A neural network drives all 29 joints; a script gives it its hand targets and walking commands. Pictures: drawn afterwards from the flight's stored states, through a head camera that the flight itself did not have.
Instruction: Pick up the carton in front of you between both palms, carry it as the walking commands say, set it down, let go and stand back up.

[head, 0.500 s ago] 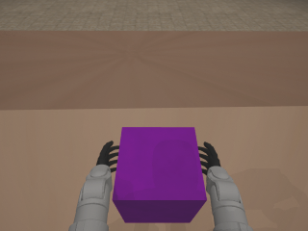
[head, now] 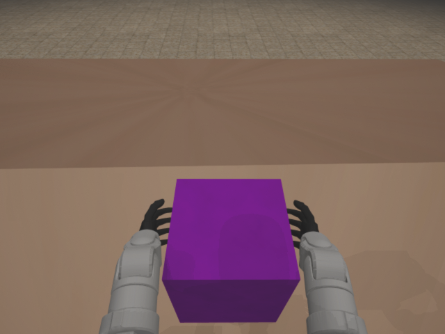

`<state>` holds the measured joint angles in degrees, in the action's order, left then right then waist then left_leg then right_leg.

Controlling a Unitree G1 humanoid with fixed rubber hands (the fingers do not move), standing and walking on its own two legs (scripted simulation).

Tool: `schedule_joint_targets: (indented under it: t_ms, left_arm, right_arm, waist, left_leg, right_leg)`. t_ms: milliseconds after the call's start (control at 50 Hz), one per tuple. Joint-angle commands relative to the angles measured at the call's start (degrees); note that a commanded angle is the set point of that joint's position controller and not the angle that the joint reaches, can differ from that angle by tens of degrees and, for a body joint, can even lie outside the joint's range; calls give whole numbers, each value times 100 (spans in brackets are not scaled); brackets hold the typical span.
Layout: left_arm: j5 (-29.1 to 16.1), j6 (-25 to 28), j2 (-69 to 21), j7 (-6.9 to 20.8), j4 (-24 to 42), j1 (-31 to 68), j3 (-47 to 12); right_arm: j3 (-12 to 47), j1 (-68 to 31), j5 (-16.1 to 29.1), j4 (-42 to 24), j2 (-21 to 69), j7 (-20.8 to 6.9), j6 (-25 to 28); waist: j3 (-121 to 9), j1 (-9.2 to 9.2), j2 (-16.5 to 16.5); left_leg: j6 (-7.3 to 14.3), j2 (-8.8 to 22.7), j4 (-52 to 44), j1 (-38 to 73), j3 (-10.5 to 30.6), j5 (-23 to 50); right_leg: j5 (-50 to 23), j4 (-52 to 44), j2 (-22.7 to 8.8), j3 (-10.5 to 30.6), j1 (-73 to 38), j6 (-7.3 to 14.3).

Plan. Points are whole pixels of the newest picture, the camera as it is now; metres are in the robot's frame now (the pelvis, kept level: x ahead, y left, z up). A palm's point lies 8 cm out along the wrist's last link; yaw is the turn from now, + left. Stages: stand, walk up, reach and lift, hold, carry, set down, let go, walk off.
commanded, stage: reach and lift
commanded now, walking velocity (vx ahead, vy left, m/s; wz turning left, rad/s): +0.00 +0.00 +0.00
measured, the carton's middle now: (228, 253) +0.31 +0.00 -0.05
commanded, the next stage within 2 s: hold in 0.62 s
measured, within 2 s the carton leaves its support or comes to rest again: neither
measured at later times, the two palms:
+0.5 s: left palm (149, 232) +0.30 +0.15 +0.04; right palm (309, 234) +0.30 -0.15 +0.04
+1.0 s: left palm (147, 232) +0.29 +0.15 +0.05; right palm (313, 234) +0.29 -0.15 +0.06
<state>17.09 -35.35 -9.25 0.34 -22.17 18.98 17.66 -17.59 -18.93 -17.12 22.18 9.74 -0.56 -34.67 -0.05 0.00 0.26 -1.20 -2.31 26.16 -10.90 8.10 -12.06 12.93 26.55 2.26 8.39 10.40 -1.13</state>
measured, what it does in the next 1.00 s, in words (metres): stands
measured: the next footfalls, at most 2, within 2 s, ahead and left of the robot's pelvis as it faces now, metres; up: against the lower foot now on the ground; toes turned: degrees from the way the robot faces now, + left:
none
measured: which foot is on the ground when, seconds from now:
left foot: down 0.00-1.00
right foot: down 0.00-1.00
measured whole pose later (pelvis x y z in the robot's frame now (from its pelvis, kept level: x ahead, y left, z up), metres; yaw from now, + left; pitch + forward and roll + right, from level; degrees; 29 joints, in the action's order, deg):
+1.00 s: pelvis +0.01 +0.00 +0.01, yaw +0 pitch -7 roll +0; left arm 16.1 -43.9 -8.9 0.2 -13.9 15.9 13.4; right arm -13.4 -16.0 -15.8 14.1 8.9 -0.7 -43.3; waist 0.7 0.0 0.3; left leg -1.0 -1.8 21.1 -3.4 7.6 -10.6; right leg 11.4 21.4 1.8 8.1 2.9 -0.9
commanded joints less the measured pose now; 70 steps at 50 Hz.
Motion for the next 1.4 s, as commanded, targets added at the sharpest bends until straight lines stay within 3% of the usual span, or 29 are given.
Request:
schedule_joint_targets:
  t_ms: [0,300,580,700,840,1100,1380]
  left_arm:
    - [-1354,126,-5514,1433,-30,2991,-3274]
    - [-1529,-91,-5384,1351,660,2261,-3563]
    - [-1588,-268,-5284,1347,918,2229,-3616]
    - [-1835,-485,-5290,1320,1439,2234,-3995]
    - [-1580,-683,-5066,1341,1045,2353,-3562]
    - [-1620,-625,-5243,1377,916,2824,-3588]
    - [-1638,-650,-5205,1347,1093,2524,-3610]
  right_arm:
    - [3237,-2929,1312,113,5439,-1409,76]
    - [3513,-2201,1504,-553,5284,-1349,-130]
    - [3570,-2154,1559,-819,5230,-1328,-318]
    - [3930,-2154,1790,-1324,5256,-1287,-545]
    - [3510,-2287,1563,-959,5023,-1321,-746]
    - [3509,-2741,1566,-811,5162,-1363,-679]
    - [3538,-2462,1591,-977,5117,-1342,-698]
  waist:
    - [-1513,3,-28]
    - [-1550,-4,-34]
    - [-1365,-15,-14]
    - [-1603,16,3]
    - [-832,-20,-19]
    - [-1106,22,-20]
    - [-1204,2,-25]
  left_leg:
    - [31,-326,-485,599,-503,462]
    - [-16,-378,-636,975,-453,1440]
    - [-9,-376,-723,1010,-452,1303]
    - [-41,-378,-784,1260,-441,1587]
    - [17,-338,-913,945,-497,592]
    - [-1,-322,-826,1004,-506,480]
    - [-14,-342,-849,1148,-492,994]
  right_leg:
    - [-490,-535,333,-510,-315,51]
    - [-1470,-679,383,-449,-736,0]
    - [-1378,-764,369,-436,-811,-13]
    - [-1690,-833,362,-414,-1045,-32]
    - [-631,-971,330,-463,-736,18]
    - [-494,-884,317,-504,-695,44]
    - [-1014,-905,342,-481,-888,19]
